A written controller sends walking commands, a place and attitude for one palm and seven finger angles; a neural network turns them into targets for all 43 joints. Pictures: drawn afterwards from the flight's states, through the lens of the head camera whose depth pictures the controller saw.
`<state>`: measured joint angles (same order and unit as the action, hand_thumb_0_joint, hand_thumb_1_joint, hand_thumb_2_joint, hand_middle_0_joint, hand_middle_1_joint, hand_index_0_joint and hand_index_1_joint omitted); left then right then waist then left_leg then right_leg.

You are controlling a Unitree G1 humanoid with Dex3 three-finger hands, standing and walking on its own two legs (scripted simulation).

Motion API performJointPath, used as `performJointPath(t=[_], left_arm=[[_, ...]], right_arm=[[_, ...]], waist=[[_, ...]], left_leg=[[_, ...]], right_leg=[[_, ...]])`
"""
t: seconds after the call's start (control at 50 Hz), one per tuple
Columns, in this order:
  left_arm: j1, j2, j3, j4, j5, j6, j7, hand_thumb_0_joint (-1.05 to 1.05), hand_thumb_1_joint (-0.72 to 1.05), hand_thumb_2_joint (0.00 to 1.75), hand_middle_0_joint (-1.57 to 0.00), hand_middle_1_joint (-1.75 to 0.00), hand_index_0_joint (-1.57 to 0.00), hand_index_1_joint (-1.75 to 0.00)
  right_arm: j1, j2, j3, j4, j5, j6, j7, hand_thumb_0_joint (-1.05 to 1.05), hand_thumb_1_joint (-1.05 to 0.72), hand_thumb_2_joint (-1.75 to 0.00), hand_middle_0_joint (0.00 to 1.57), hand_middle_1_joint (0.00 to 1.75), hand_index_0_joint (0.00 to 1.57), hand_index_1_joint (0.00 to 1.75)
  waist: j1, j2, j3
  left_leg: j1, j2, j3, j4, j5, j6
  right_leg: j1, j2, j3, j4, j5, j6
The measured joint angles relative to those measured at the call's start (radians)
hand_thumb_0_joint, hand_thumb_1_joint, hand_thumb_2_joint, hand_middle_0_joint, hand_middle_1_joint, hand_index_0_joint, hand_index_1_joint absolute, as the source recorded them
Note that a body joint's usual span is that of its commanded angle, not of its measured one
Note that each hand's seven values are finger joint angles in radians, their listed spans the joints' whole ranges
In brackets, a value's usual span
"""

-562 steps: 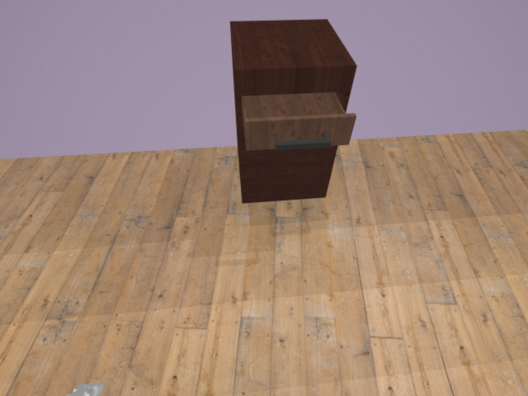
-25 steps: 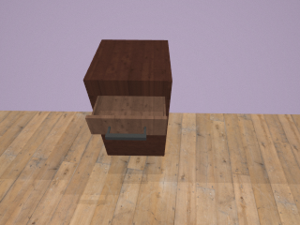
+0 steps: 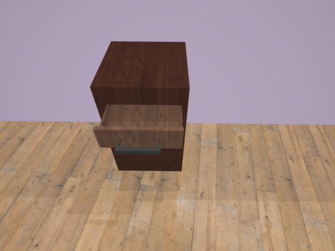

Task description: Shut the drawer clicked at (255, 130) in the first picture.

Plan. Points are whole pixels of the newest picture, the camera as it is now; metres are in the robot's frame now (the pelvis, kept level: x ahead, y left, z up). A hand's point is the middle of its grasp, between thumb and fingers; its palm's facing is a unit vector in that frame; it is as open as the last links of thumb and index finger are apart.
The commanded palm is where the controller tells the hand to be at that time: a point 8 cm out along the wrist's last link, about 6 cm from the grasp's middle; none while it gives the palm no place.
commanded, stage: look again from close up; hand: left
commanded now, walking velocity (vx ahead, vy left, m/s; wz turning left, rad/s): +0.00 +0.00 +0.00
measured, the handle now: (138, 145) +0.57 +0.16 -0.23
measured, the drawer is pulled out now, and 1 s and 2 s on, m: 0.16 0.16 0.16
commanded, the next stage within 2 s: shuffle to correct the standing spot in 0.40 s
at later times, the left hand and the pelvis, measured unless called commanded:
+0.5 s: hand out of the picture +0.04 +0.15 -0.17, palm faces +0.02 -0.98 -0.18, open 7.4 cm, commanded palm none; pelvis +0.04 -0.01 +0.00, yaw +0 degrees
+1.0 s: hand out of the picture +0.09 +0.12 -0.19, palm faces +0.04 -0.99 -0.16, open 7.4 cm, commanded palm none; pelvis +0.13 -0.03 -0.01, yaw -1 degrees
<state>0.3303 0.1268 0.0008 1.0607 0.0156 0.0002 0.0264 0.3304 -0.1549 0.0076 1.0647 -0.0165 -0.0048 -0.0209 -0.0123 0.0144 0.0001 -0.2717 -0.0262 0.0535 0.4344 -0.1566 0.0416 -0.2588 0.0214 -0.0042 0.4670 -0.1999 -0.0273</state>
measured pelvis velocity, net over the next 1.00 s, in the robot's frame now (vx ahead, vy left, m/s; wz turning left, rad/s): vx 0.13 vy -0.03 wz -0.01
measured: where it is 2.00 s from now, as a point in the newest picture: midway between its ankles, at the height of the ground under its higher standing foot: outside the picture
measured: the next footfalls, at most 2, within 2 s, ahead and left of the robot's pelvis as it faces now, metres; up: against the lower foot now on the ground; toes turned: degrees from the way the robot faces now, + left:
right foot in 1.26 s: +0.17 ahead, -0.16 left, +0.00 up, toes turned -1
left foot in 1.54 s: +0.15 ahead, +0.06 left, +0.00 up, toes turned +3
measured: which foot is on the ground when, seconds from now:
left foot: down 0.00-1.00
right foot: down 0.00-1.00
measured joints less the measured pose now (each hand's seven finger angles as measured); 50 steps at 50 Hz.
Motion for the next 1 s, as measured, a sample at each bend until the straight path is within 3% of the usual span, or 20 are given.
performJointPath(t=[0.56, 0.76, 1.0], left_arm=[[-0.024, 0.010, -0.014, 0.044, -0.008, -0.021, 0.009, 0.02, 0.92, 0.90, -0.20, -0.30, -0.19, -0.30], [0.022, 0.007, -0.001, 0.043, 0.004, -0.020, -0.016, 0.01, 0.91, 0.90, -0.20, -0.30, -0.19, -0.30], [0.036, 0.002, 0.014, 0.062, -0.005, -0.038, 0.002, 0.01, 0.90, 0.90, -0.20, -0.30, -0.19, -0.30]], right_arm=[[-0.046, 0.007, 0.019, 0.060, 0.008, -0.024, -0.011, 0.01, -0.91, -0.90, 0.20, 0.30, 0.20, 0.30], [-0.015, 0.004, 0.004, 0.061, 0.000, -0.024, -0.003, 0.01, -0.91, -0.90, 0.20, 0.30, 0.20, 0.30], [-0.038, 0.023, 0.005, 0.060, 0.006, -0.047, -0.030, 0.01, -0.90, -0.90, 0.20, 0.30, 0.20, 0.30]], waist=[[0.009, -0.013, 0.018], [0.013, -0.028, -0.011], [0.008, -0.046, 0.015]], left_leg=[[0.085, 0.014, -0.008, -0.034, -0.055, -0.022], [0.089, 0.019, -0.002, 0.036, -0.144, -0.029], [0.109, 0.044, 0.011, 0.139, -0.239, -0.041]], right_leg=[[0.091, 0.017, -0.002, -0.048, -0.049, -0.018], [0.087, 0.022, 0.005, 0.033, -0.141, -0.033], [0.113, 0.042, -0.002, 0.118, -0.220, -0.047]])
